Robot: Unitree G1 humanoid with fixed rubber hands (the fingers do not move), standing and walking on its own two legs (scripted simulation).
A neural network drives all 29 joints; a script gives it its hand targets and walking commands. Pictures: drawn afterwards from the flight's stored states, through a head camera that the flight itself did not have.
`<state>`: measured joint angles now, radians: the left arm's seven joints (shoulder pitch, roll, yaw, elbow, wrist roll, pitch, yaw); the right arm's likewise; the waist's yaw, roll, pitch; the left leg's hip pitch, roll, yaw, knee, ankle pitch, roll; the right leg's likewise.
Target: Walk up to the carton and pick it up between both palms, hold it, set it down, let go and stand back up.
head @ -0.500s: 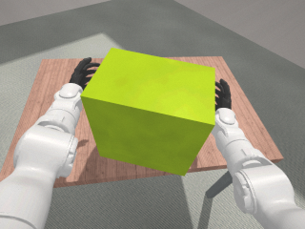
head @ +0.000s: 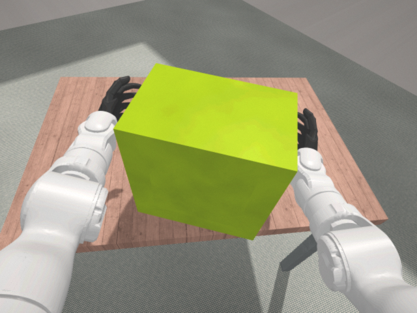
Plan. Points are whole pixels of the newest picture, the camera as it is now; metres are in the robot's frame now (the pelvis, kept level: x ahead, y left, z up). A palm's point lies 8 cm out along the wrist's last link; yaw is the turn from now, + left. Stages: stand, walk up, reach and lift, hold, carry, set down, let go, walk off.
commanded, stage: reach and lift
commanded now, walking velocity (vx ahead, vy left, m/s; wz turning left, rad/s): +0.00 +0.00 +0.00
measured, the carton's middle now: (208, 159) +0.41 -0.06 +0.03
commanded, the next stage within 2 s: none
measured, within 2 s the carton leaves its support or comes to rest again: leaves its support in 1.58 s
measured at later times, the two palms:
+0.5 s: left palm (111, 114) +0.48 +0.13 +0.11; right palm (305, 148) +0.37 -0.24 +0.09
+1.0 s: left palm (115, 114) +0.48 +0.12 +0.11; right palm (304, 151) +0.37 -0.24 +0.09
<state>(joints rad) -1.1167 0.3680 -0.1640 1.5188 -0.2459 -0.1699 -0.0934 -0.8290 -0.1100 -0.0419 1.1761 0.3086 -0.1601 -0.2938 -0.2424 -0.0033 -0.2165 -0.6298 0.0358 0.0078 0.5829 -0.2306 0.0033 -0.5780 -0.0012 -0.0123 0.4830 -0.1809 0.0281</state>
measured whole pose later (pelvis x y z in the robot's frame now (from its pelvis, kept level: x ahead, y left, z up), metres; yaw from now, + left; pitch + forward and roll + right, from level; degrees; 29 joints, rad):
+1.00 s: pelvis +0.02 +0.00 +0.02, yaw +0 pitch +8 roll -1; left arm -1.03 0.27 0.29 1.38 0.22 -0.20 -0.22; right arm -0.66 0.02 -0.47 0.96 -0.13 -0.25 -0.21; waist -0.17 -0.03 -0.06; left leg -0.34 0.02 0.03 0.38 -0.18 0.01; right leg -0.29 -0.01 0.00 0.28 -0.12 0.03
